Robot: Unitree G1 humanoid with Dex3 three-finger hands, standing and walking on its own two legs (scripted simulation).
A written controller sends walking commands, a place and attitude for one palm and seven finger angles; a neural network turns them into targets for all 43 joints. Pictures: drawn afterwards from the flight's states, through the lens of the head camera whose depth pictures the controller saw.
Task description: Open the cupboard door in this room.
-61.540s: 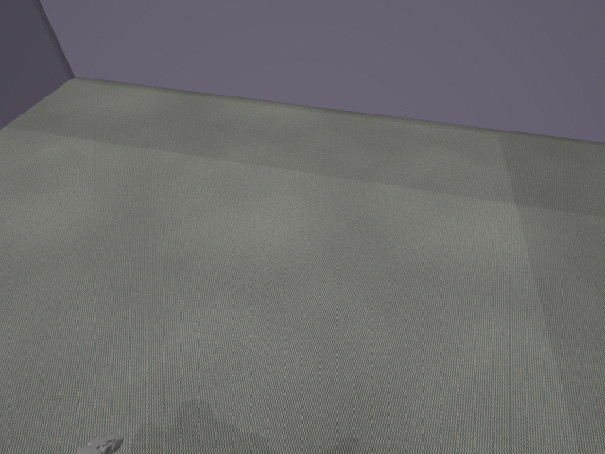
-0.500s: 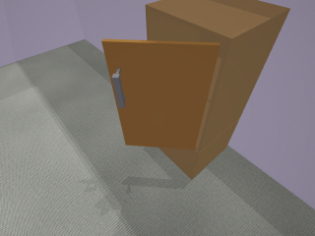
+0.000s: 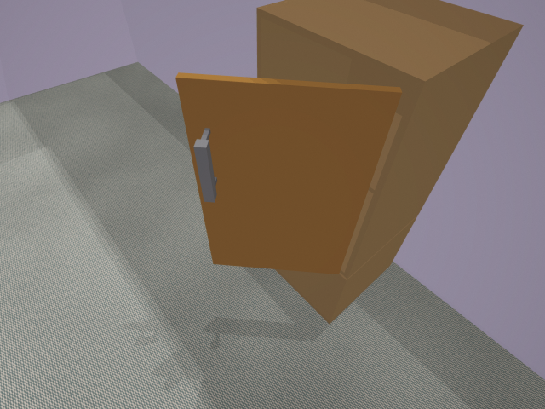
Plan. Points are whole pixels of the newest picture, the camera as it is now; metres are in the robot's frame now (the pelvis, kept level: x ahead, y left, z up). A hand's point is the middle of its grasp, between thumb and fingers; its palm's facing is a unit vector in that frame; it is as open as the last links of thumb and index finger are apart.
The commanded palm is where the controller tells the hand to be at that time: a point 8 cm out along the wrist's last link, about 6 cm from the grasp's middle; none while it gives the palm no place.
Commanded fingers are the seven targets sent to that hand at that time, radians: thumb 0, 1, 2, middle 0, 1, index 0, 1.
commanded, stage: come to a stop and stand still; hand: left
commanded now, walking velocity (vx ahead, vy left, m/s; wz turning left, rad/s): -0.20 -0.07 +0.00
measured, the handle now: (208, 165) +0.54 +0.17 +0.03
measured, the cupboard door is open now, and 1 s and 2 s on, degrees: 44 44 44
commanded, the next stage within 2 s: look again from close up in 0.78 s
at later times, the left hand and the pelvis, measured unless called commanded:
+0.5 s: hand out of the picture +0.03 +0.18 -0.17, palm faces +0.00 -0.97 -0.23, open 7.4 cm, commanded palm none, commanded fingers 0.00 0.90 0.90 -0.20 -0.30 -0.20 -0.30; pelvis -0.04 +0.01 +0.00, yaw -1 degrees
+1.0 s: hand out of the picture -0.04 +0.17 -0.17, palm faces -0.01 -0.98 -0.20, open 7.4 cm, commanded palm none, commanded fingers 0.00 0.90 0.90 -0.20 -0.30 -0.20 -0.30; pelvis -0.03 +0.00 +0.00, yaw -1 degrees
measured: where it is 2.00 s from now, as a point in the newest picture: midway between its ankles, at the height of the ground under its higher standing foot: outside the picture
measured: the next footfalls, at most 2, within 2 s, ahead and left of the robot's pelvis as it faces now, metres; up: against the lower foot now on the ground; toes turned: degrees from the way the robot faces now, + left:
none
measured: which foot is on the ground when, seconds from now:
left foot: down 0.00-1.00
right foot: down 0.00-1.00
